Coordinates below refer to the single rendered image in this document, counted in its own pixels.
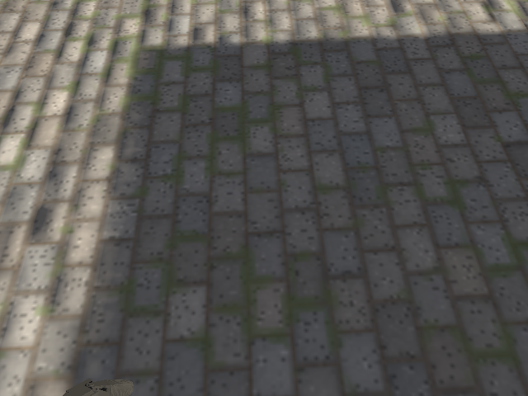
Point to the robot left hand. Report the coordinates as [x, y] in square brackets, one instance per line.
[111, 387]

